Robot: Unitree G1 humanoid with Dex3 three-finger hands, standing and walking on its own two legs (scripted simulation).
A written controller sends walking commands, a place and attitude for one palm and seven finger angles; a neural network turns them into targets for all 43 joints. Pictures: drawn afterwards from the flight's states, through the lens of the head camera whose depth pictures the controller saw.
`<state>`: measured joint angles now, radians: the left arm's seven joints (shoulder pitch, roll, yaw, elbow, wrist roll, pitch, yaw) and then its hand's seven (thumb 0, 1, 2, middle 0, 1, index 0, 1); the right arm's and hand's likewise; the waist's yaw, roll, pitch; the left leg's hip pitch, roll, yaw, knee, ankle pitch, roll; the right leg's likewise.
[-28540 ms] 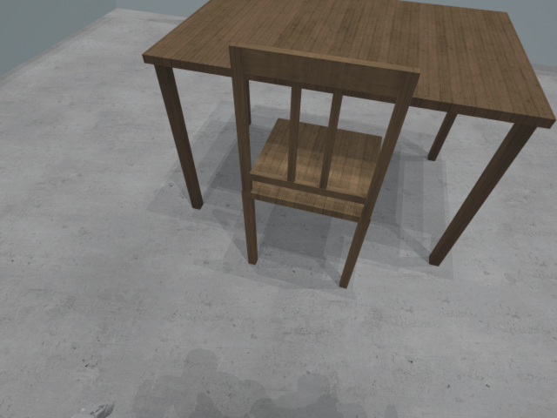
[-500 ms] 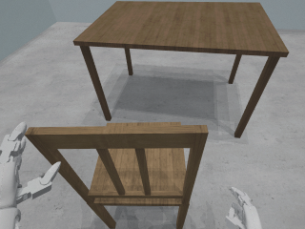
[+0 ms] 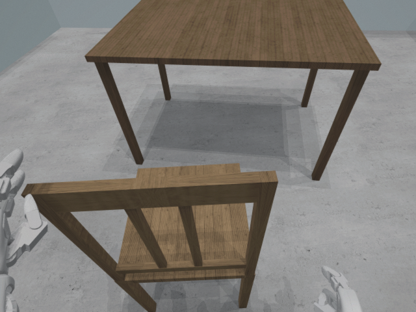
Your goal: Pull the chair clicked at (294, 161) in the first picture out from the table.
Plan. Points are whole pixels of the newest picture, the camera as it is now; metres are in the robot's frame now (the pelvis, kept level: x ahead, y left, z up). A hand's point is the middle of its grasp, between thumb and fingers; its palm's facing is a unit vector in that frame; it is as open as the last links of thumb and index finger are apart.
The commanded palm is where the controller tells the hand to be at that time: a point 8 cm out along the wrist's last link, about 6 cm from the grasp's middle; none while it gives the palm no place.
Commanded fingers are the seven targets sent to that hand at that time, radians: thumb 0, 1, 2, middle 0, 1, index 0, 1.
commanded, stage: step back with the hand held close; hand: left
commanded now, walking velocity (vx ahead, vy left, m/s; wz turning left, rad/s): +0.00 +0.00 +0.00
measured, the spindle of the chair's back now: (149, 240) +0.27 +0.18 -0.08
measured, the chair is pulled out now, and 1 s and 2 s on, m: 0.55 0.55 0.55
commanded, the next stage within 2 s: none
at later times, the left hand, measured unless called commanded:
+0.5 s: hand (49, 234) +0.18 +0.25 +0.15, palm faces +0.33 -0.76 -0.56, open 7.4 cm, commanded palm +0.12 +0.30 +0.18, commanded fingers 0.00 0.90 0.90 -0.20 -0.30 -0.20 -0.30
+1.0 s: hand (22, 271) +0.12 +0.25 +0.16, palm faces +0.44 -0.73 -0.52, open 7.4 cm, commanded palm +0.06 +0.29 +0.18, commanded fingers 0.00 0.90 0.90 -0.20 -0.30 -0.20 -0.30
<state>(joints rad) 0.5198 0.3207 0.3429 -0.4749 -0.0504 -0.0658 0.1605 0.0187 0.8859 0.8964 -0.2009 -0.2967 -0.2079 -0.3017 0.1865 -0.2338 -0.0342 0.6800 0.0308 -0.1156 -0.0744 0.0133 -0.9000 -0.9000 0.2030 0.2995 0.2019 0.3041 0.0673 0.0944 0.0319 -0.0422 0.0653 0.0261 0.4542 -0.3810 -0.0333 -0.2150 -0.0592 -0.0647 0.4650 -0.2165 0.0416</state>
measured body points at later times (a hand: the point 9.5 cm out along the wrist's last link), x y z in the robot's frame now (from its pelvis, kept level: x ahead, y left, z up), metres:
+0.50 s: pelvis -0.03 +0.00 +0.00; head +0.01 -0.04 +0.44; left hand +0.15 +0.29 +0.18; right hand +0.15 -0.23 -0.11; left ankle -0.09 +0.13 -0.74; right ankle +0.02 -0.15 -0.74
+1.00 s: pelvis -0.08 -0.01 -0.01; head -0.05 -0.04 +0.44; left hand +0.10 +0.28 +0.19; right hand +0.08 -0.26 -0.11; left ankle -0.09 +0.13 -0.74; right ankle +0.02 -0.15 -0.74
